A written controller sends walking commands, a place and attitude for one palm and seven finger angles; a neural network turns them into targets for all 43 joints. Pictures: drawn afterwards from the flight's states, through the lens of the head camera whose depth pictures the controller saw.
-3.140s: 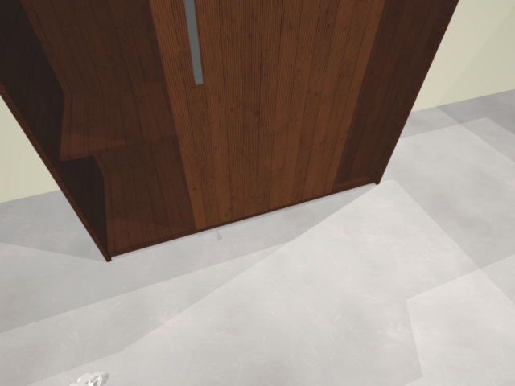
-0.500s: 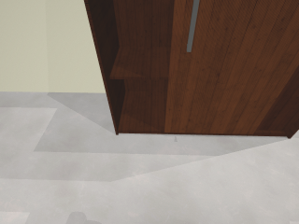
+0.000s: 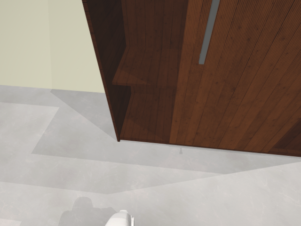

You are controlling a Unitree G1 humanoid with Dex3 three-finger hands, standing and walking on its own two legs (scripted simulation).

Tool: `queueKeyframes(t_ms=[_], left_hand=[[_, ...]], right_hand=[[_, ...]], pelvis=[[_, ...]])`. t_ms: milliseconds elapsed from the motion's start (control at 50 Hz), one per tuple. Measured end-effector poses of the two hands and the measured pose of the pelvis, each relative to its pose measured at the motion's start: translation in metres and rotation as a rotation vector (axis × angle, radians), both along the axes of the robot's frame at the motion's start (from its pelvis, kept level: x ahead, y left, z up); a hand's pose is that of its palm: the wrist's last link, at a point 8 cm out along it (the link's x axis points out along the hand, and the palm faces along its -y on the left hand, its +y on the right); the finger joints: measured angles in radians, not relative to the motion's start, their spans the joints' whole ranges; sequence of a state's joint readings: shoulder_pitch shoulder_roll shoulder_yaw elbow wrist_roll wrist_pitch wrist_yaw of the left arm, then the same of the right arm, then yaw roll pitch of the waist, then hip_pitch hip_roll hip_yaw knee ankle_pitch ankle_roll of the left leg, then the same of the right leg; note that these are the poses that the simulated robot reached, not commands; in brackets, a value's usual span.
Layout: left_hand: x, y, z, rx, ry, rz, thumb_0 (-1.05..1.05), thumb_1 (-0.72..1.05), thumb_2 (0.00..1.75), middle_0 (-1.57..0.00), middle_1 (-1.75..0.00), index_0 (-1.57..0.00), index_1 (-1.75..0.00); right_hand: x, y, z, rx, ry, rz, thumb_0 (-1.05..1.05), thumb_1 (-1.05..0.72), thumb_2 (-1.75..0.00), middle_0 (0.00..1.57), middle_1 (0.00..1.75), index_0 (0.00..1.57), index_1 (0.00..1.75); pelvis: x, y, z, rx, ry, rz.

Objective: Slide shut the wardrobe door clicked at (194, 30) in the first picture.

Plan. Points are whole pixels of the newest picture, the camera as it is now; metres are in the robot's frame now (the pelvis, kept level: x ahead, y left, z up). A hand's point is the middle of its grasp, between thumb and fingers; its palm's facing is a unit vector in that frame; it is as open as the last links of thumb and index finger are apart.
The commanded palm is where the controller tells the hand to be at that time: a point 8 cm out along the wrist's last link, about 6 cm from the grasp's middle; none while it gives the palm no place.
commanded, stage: take the last steps up to it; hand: right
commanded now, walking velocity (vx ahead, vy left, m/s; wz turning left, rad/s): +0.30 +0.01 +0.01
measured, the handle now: (208, 27) +0.79 -0.14 +0.17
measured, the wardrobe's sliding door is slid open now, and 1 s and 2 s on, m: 0.39 0.39 0.39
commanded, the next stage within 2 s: come to a stop and stand still in 0.56 s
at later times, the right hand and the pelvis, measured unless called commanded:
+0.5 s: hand out of the picture +0.16 -0.16 -0.18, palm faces +0.13 +0.98 -0.17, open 7.3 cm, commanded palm none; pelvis +0.19 +0.02 -0.01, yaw -2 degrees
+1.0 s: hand (207, 183) +0.32 -0.16 -0.18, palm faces +0.04 +0.97 -0.25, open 7.3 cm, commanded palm none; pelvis +0.28 +0.02 -0.01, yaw +0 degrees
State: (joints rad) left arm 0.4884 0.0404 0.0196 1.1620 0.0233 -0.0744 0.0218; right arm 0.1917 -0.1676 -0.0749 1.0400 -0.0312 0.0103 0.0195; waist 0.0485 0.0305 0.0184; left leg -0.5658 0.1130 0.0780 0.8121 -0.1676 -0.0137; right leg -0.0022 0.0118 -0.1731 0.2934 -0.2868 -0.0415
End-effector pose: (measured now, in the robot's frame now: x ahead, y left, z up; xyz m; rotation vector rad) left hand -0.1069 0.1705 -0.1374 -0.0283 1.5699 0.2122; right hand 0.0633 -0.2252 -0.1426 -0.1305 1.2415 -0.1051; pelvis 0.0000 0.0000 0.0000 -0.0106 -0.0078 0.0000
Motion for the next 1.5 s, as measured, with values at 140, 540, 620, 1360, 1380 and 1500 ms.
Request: queueKeyframes(t_ms=[140,540,620,1360,1380,1500], left_hand=[[0.033,0.029,-0.017,-0.022,0.100,0.026,0.00,0.91,0.90,-0.20,-0.30,-0.20,-0.30],[0.423,0.073,0.013,0.143,-0.485,-0.276,0.00,0.92,0.90,-0.19,-0.30,-0.20,-0.30],[0.449,0.051,0.011,0.146,-0.510,-0.281,0.00,0.91,0.90,-0.20,-0.30,-0.20,-0.30],[0.394,0.079,-0.008,0.110,-0.278,-0.194,0.00,0.91,0.90,-0.20,-0.30,-0.20,-0.30],[0.391,0.075,-0.007,0.121,-0.289,-0.196,0.00,0.91,0.90,-0.20,-0.30,-0.20,-0.30],[0.348,0.051,0.005,0.132,-0.241,-0.179,0.00,0.91,0.90,-0.20,-0.30,-0.20,-0.30]], right_hand=[[0.108,0.040,-0.007,-0.003,-0.124,0.057,0.01,-0.91,-0.90,0.20,0.30,0.20,0.30],[0.083,0.016,-0.022,0.019,0.176,-0.166,-0.01,-0.92,-0.90,0.20,0.30,0.20,0.30],[0.091,0.007,-0.029,0.038,0.258,-0.160,0.00,-0.91,-0.90,0.20,0.30,0.20,0.30],[0.221,0.003,0.002,-0.060,-0.031,-0.094,0.00,-0.90,-0.90,0.20,0.30,0.21,0.30],[0.214,-0.001,-0.002,-0.051,-0.020,-0.098,0.00,-0.90,-0.90,0.20,0.30,0.21,0.30],[0.174,-0.015,-0.008,-0.009,0.080,-0.105,0.00,-0.91,-0.90,0.20,0.30,0.20,0.30]], pelvis=[[0.065,0.029,-0.021,-0.005,0.000,-0.008],[0.205,0.012,-0.012,0.056,-0.022,-0.037],[0.228,-0.002,-0.016,0.032,-0.033,-0.019],[0.235,0.013,-0.006,0.001,-0.010,-0.026],[0.233,0.009,-0.008,0.013,-0.009,-0.025],[0.229,-0.005,0.001,0.027,-0.009,-0.032]])
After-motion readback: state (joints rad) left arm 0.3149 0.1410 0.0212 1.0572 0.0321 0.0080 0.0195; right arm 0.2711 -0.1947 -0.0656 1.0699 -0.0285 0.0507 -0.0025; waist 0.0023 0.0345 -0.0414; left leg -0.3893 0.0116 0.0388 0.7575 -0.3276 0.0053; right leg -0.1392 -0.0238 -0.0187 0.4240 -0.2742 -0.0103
